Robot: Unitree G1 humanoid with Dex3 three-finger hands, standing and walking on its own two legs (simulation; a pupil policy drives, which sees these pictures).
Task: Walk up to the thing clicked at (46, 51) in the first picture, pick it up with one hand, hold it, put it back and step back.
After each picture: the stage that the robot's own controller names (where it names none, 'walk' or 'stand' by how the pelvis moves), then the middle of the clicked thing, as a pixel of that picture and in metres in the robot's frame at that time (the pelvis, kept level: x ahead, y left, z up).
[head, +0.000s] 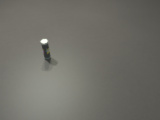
stand; (46, 50) +1.27 +0.36 -0.66
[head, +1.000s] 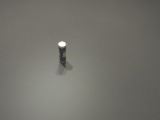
walk; (62, 53) +1.18 +0.15 -0.64
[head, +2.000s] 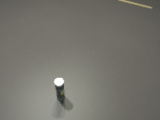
walk; (60, 90) +0.74 +0.14 -0.65
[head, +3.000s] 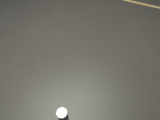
walk; (64, 119) +0.47 +0.18 -0.63
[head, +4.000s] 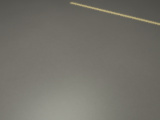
stand; out of the picture +0.42 +0.16 -0.66
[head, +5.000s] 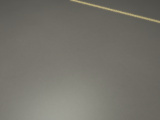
stand; out of the picture +0.41 +0.17 -0.66
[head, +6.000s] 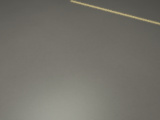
stand; out of the picture +0.42 +0.17 -0.66
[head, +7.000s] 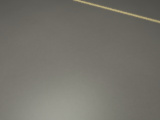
stand; out of the picture +0.40 +0.17 -0.66
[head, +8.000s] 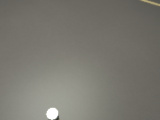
go down; (54, 119) +0.42 +0.17 -0.64
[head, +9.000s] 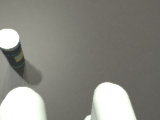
go down; (13, 52) +0.48 +0.23 -0.23
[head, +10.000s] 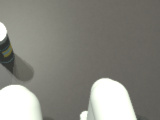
close in; (0, 46) +0.47 +0.25 -0.21
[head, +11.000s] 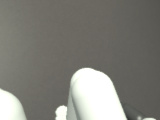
close; out of the picture +0.46 +0.29 -0.15
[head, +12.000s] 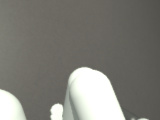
lift; out of the picture +0.44 +0.29 -0.16
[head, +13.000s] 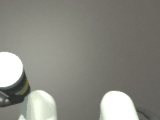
lift; (13, 82) +0.32 +0.22 -0.02
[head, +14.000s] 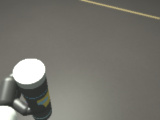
hold; (37, 95) +0.30 +0.14 +0.08
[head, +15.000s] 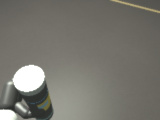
hold; (38, 98) +0.30 +0.15 +0.04
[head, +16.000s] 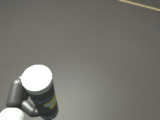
hold; (44, 97) +0.31 +0.13 +0.04
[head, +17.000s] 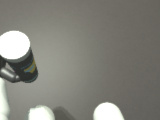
crouch; (23, 63) +0.41 +0.18 -0.03
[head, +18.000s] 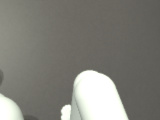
lower; out of the picture +0.45 +0.29 -0.14
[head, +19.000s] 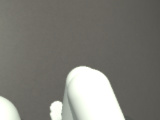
lower; out of the picture +0.44 +0.30 -0.17
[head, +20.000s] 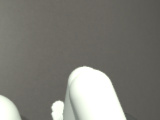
lower; out of the picture +0.44 +0.30 -0.17
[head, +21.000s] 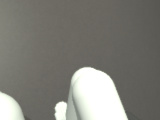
lower; out of the picture +0.43 +0.29 -0.16
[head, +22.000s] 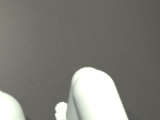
rest; out of the picture +0.42 +0.28 -0.17
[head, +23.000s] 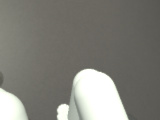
withdraw; out of the picture +0.43 +0.27 -0.17
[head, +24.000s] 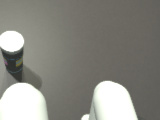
stand; (13, 56) +0.45 +0.24 -0.21
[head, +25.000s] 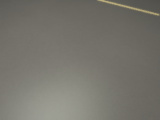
stand; out of the picture +0.39 +0.15 -0.58
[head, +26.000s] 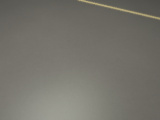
stand; out of the picture +0.41 +0.16 -0.60
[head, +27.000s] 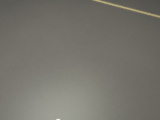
stand; out of the picture +0.41 +0.16 -0.60
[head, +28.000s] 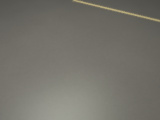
stand; out of the picture +0.42 +0.15 -0.65
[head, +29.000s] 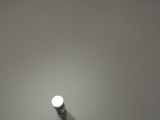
walk; (60, 107) +0.48 +0.16 -0.63
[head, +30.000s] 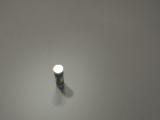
walk; (59, 77) +0.73 +0.16 -0.62
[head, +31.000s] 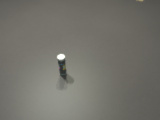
stand; (62, 65) +1.04 +0.22 -0.64
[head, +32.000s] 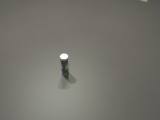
stand; (64, 65) +1.04 +0.16 -0.65
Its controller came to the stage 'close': yes
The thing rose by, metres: 0.68
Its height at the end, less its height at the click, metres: +0.00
